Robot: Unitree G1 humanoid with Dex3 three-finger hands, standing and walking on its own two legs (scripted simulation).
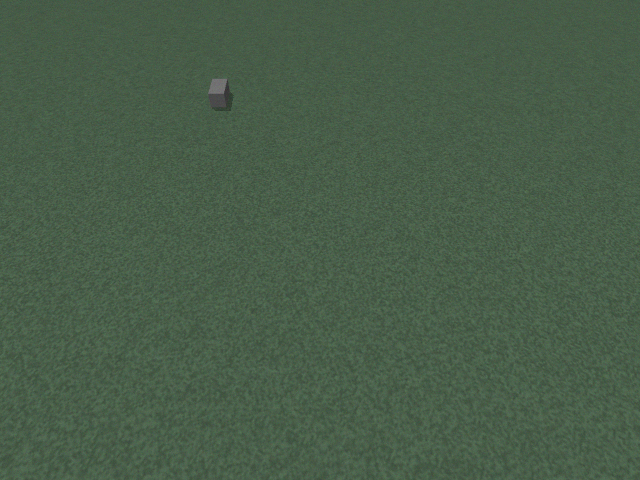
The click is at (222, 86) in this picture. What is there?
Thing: lying carton
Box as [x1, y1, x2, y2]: [208, 79, 229, 106]
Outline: 212,79 208,92 211,106 226,106 229,92 227,79
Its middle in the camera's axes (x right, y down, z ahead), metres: -0.56 -0.79 +2.24
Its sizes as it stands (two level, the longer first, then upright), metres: 0.161 0.086 0.083
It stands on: the floor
